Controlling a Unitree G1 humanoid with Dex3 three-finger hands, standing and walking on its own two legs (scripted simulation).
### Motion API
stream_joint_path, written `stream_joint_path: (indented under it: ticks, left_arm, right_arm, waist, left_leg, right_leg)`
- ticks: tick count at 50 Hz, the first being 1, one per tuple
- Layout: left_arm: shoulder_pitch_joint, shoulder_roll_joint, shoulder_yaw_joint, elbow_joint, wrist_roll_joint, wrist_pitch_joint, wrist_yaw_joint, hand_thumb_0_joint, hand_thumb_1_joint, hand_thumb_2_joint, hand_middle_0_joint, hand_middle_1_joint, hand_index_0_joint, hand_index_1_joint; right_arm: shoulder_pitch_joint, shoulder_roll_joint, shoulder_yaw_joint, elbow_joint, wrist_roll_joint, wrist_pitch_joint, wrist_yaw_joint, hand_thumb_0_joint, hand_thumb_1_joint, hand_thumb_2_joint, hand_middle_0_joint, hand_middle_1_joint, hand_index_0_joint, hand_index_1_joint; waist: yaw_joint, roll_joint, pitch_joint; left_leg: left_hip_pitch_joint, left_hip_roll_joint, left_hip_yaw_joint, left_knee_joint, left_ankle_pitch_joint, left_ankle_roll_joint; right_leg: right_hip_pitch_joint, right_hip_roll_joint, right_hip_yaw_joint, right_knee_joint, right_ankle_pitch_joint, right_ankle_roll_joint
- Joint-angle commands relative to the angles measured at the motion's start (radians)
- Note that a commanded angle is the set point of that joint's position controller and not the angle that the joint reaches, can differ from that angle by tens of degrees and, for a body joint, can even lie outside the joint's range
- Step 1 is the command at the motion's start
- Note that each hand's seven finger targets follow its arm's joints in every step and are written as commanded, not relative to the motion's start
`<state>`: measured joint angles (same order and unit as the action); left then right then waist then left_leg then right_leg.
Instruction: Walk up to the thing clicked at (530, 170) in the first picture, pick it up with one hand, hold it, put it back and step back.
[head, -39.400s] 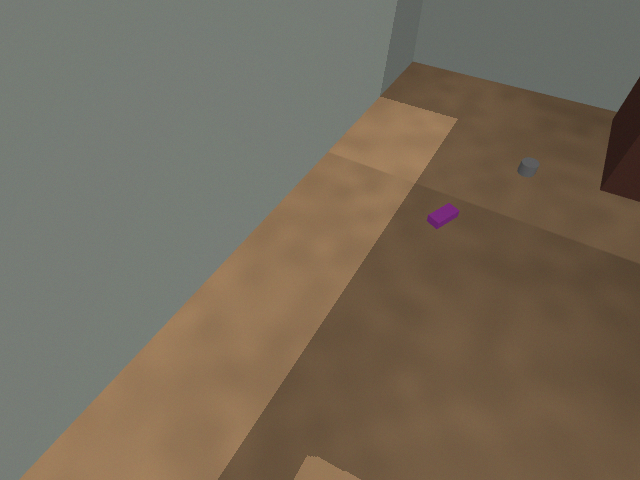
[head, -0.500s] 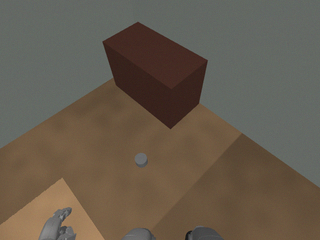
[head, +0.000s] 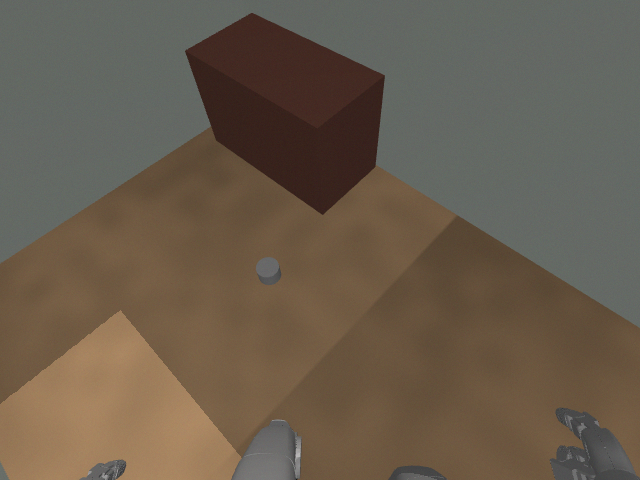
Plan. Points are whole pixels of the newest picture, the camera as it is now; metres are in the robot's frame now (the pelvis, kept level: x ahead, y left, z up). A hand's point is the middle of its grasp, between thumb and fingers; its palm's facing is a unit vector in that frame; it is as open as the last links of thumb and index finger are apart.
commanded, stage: step back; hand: left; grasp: from above
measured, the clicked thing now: (268, 271) +0.76 +0.25 -0.72
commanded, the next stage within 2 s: stand in 1.94 s
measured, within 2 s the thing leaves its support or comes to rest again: neither
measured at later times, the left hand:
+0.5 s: hand out of the picture -0.09 +0.27 -0.13, palm faces +0.09 -0.91 -0.40, open 7.4 cm
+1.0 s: hand out of the picture -0.25 +0.28 -0.13, palm faces +0.07 -0.91 -0.40, open 7.4 cm
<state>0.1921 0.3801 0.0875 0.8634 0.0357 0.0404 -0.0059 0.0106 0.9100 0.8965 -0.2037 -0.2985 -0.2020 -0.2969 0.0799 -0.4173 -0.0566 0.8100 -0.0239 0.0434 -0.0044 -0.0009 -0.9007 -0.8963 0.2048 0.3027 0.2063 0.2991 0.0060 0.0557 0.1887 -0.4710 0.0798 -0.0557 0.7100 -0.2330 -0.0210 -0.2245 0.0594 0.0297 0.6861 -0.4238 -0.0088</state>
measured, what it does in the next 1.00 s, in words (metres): walks backwards: left foot, then right foot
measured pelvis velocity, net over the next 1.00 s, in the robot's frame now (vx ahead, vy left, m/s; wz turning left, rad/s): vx -0.26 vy -0.01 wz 0.08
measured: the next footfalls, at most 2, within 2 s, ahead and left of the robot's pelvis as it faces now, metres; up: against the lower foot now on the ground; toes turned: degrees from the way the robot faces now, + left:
left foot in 0.36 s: -0.13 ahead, +0.11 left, +0.00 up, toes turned +5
right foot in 0.66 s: -0.21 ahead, -0.15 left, +0.00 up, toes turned +5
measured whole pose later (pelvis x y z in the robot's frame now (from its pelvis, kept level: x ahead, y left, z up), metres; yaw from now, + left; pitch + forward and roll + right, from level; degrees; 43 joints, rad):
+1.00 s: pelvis -0.26 -0.01 +0.01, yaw +5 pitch -3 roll +1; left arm 0.25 0.40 0.06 0.99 0.04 -0.01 -0.01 0.01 0.91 0.90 -0.21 -0.30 -0.21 -0.30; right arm 0.25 -0.38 -0.08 1.00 -0.05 0.00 0.04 0.00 -0.91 -0.90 0.20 0.30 0.20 0.30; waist 0.02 -0.02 0.06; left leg -0.25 -0.03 -0.02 0.59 -0.30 0.01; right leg -0.29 -0.04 0.05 0.75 -0.44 -0.02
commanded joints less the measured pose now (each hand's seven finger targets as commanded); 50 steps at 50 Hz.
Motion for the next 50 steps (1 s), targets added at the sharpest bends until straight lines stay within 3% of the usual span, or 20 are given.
stream_joint_path:
  ticks: [1, 4, 11, 15, 18, 20, 21, 24, 29, 32, 33, 34, 35, 38, 42, 45, 47, 48, 49, 50]
  left_arm:
    - [-0.002, 0.376, 0.089, -0.131, 0.008, -0.032, 0.020, 0.000, 0.900, 0.900, -0.200, -0.300, -0.200, -0.300]
    - [-0.129, 0.253, 0.060, -0.152, 0.010, -0.032, 0.034, 0.000, 0.900, 0.900, -0.200, -0.300, -0.200, -0.300]
    - [0.030, 0.250, 0.058, -0.147, 0.008, -0.021, 0.053, 0.000, 0.900, 0.900, -0.200, -0.300, -0.200, -0.300]
    - [-0.022, 0.262, 0.053, -0.160, -0.007, -0.013, 0.050, 0.000, 0.900, 0.900, -0.200, -0.300, -0.200, -0.300]
    - [-0.051, 0.233, 0.024, -0.160, -0.016, 0.000, 0.046, 0.000, 0.900, 0.900, -0.200, -0.300, -0.200, -0.300]
    - [-0.137, 0.230, 0.038, -0.177, -0.017, -0.005, 0.059, 0.000, 0.900, 0.900, -0.200, -0.300, -0.200, -0.300]
    - [-0.149, 0.238, 0.046, -0.153, -0.005, -0.001, 0.060, 0.000, 0.900, 0.900, -0.200, -0.300, -0.200, -0.300]
    - [-0.013, 0.213, 0.043, -0.089, -0.031, 0.005, 0.049, 0.000, 0.900, 0.900, -0.200, -0.300, -0.200, -0.300]
    - [-0.016, 0.193, 0.025, -0.056, -0.015, -0.038, 0.016, 0.000, 0.900, 0.900, -0.200, -0.300, -0.200, -0.300]
    - [0.088, 0.177, 0.026, 0.026, -0.005, -0.071, 0.025, 0.000, 0.900, 0.900, -0.200, -0.300, -0.200, -0.300]
    - [0.109, 0.228, 0.041, 0.040, 0.009, -0.083, 0.031, 0.000, 0.900, 0.900, -0.200, -0.300, -0.200, -0.300]
    - [0.080, 0.306, 0.059, 0.017, 0.022, -0.090, 0.034, 0.000, 0.900, 0.900, -0.200, -0.300, -0.200, -0.300]
    - [-0.009, 0.383, 0.071, -0.003, 0.024, -0.086, 0.036, 0.000, 0.900, 0.900, -0.200, -0.300, -0.200, -0.300]
    - [-0.088, 0.278, 0.045, -0.008, 0.007, -0.102, 0.036, 0.000, 0.900, 0.900, -0.200, -0.300, -0.200, -0.300]
    - [-0.012, 0.288, 0.053, 0.025, 0.017, -0.101, 0.019, 0.000, 0.900, 0.900, -0.200, -0.300, -0.200, -0.300]
    - [-0.036, 0.282, 0.036, 0.024, 0.006, -0.080, 0.010, 0.000, 0.900, 0.900, -0.200, -0.300, -0.200, -0.300]
    - [-0.005, 0.199, 0.002, 0.013, 0.007, -0.070, 0.006, 0.000, 0.900, 0.900, -0.200, -0.300, -0.200, -0.300]
    - [-0.046, 0.154, -0.010, -0.002, -0.014, -0.071, 0.004, 0.000, 0.900, 0.900, -0.200, -0.300, -0.200, -0.300]
    - [-0.097, 0.242, 0.017, 0.000, -0.002, -0.074, 0.013, 0.000, 0.900, 0.900, -0.200, -0.300, -0.200, -0.300]
    - [-0.092, 0.251, 0.018, 0.002, -0.007, -0.076, 0.011, 0.000, 0.900, 0.900, -0.200, -0.300, -0.200, -0.300]
  right_arm:
    - [-0.018, -0.198, -0.064, -0.085, 0.017, -0.003, -0.039, 0.000, -0.900, -0.900, 0.200, 0.300, 0.200, 0.300]
    - [0.098, -0.173, -0.047, -0.022, 0.030, -0.011, -0.037, 0.000, -0.900, -0.900, 0.200, 0.300, 0.200, 0.300]
    - [0.080, -0.154, -0.039, -0.039, 0.002, -0.013, -0.035, 0.000, -0.900, -0.900, 0.200, 0.300, 0.200, 0.300]
    - [0.178, -0.153, -0.048, 0.004, 0.001, -0.009, -0.023, 0.000, -0.900, -0.900, 0.200, 0.300, 0.200, 0.300]
    - [0.245, -0.181, -0.066, 0.037, -0.012, -0.003, -0.011, 0.000, -0.900, -0.900, 0.200, 0.300, 0.200, 0.300]
    - [0.127, -0.339, -0.093, -0.012, -0.018, 0.001, 0.006, 0.000, -0.900, -0.900, 0.200, 0.300, 0.200, 0.300]
    - [0.075, -0.310, -0.089, -0.019, -0.024, -0.010, 0.002, 0.000, -0.900, -0.900, 0.200, 0.300, 0.200, 0.300]
    - [-0.029, -0.222, -0.049, -0.040, -0.026, -0.017, -0.016, 0.000, -0.900, -0.900, 0.200, 0.300, 0.200, 0.300]
    - [0.056, -0.211, -0.061, -0.009, -0.025, -0.028, -0.009, 0.000, -0.900, -0.900, 0.200, 0.300, 0.200, 0.300]
    - [0.050, -0.199, -0.054, 0.011, -0.016, -0.008, 0.001, 0.000, -0.900, -0.900, 0.200, 0.300, 0.200, 0.300]
    - [0.079, -0.150, -0.040, 0.007, -0.015, -0.008, 0.003, 0.000, -0.900, -0.900, 0.200, 0.300, 0.200, 0.300]
    - [0.028, -0.106, -0.028, -0.018, -0.011, -0.013, 0.010, 0.000, -0.900, -0.900, 0.200, 0.300, 0.200, 0.300]
    - [-0.013, -0.164, -0.051, -0.005, -0.016, -0.008, -0.003, 0.000, -0.900, -0.900, 0.200, 0.300, 0.200, 0.300]
    - [0.052, -0.177, -0.060, 0.056, 0.006, -0.022, 0.015, 0.000, -0.900, -0.900, 0.200, 0.300, 0.200, 0.300]
    - [0.055, -0.157, -0.051, 0.055, -0.008, -0.044, 0.031, 0.000, -0.900, -0.900, 0.200, 0.300, 0.200, 0.300]
    - [0.106, -0.144, -0.061, 0.090, -0.010, -0.065, 0.031, 0.000, -0.900, -0.900, 0.200, 0.300, 0.200, 0.300]
    - [0.178, -0.172, -0.082, 0.119, -0.023, -0.083, 0.017, 0.000, -0.900, -0.900, 0.200, 0.300, 0.200, 0.300]
    - [0.222, -0.270, -0.100, 0.124, -0.027, -0.087, 0.013, 0.000, -0.900, -0.900, 0.200, 0.300, 0.200, 0.300]
    - [0.218, -0.315, -0.110, 0.115, -0.018, -0.091, 0.014, 0.000, -0.900, -0.900, 0.200, 0.300, 0.200, 0.300]
    - [0.197, -0.281, -0.102, 0.112, -0.017, -0.098, 0.010, 0.000, -0.900, -0.900, 0.200, 0.300, 0.200, 0.300]
  waist:
    - [0.046, -0.291, -0.131]
    - [-0.031, -0.195, -0.119]
    - [0.072, -0.244, -0.210]
    - [0.032, -0.257, -0.279]
    - [-0.034, -0.127, -0.263]
    - [-0.064, 0.216, -0.201]
    - [-0.046, 0.132, -0.164]
    - [0.046, 0.043, -0.138]
    - [-0.028, 0.113, -0.193]
    - [0.015, 0.065, -0.201]
    - [0.016, -0.040, -0.206]
    - [0.041, -0.215, -0.149]
    - [0.058, -0.228, -0.074]
    - [-0.003, -0.113, -0.051]
    - [0.041, -0.215, -0.081]
    - [0.003, -0.216, -0.093]
    - [-0.032, -0.054, -0.154]
    - [-0.060, 0.156, -0.164]
    - [-0.077, 0.070, -0.100]
    - [-0.053, 0.002, -0.074]
  left_leg:
    - [-0.023, -0.145, -0.162, 0.501, -0.373, 0.014]
    - [-0.020, -0.204, -0.116, 0.526, -0.236, 0.013]
    - [-0.041, -0.146, -0.043, 0.226, -0.327, -0.005]
    - [0.133, -0.126, 0.035, -0.015, -0.269, 0.022]
    - [0.321, -0.052, -0.044, -0.307, -0.074, 0.094]
    - [0.140, 0.329, -0.469, -0.425, 0.112, 0.335]
    - [0.065, 0.322, -0.438, -0.405, 0.206, 0.343]
    - [0.087, 0.169, -0.172, -0.311, 0.317, 0.246]
    - [0.292, 0.141, -0.181, -0.315, -0.171, 0.228]
    - [0.171, 0.093, -0.103, -0.172, -0.167, 0.169]
    - [0.041, 0.040, -0.067, -0.050, -0.240, 0.117]
    - [-0.150, -0.095, -0.017, 0.058, -0.303, 0.040]
    - [-0.002, -0.053, -0.118, 0.192, -0.330, 0.018]
    - [0.052, -0.085, -0.099, 0.236, -0.173, 0.013]
    - [0.052, -0.085, -0.025, 0.031, -0.247, 0.010]
    - [0.249, -0.102, 0.066, -0.213, -0.170, 0.027]
    - [0.476, -0.037, -0.100, -0.366, -0.207, 0.061]
    - [0.478, 0.190, -0.512, -0.502, -0.544, 0.172]
    - [0.347, 0.274, -0.600, -0.537, -0.590, 0.260]
    - [0.334, 0.244, -0.530, -0.508, -0.482, 0.257]
  right_leg:
    - [-0.232, -0.492, 0.574, -0.411, 0.217, -0.300]
    - [-0.139, -0.282, 0.206, -0.247, 0.478, -0.169]
    - [0.179, -0.345, 0.235, -0.179, 0.670, -0.212]
    - [0.136, -0.338, 0.227, -0.174, 0.586, -0.180]
    - [-0.094, -0.249, 0.150, -0.065, 0.295, -0.066]
    - [-0.239, -0.010, -0.009, 0.379, -0.243, 0.009]
    - [-0.189, 0.003, 0.101, 0.526, -0.231, 0.002]
    - [-0.214, 0.035, 0.126, 0.620, -0.094, -0.009]
    - [-0.142, -0.050, 0.025, 0.050, -0.110, 0.013]
    - [0.120, -0.014, -0.016, -0.377, 0.074, -0.018]
    - [0.218, -0.086, 0.153, -0.386, 0.052, -0.041]
    - [0.138, -0.303, 0.517, -0.459, -0.232, -0.124]
    - [-0.198, -0.468, 0.638, -0.502, -0.388, -0.245]
    - [-0.170, -0.292, 0.349, -0.420, -0.262, -0.165]
    - [-0.051, -0.279, 0.300, -0.409, -0.307, -0.151]
    - [-0.136, -0.255, 0.207, -0.348, -0.216, -0.135]
    - [-0.263, -0.158, 0.078, -0.087, -0.074, -0.081]
    - [-0.432, -0.030, -0.048, 0.148, -0.128, -0.020]
    - [-0.402, -0.073, 0.041, 0.251, -0.133, -0.025]
    - [-0.399, -0.091, 0.081, 0.287, -0.078, -0.028]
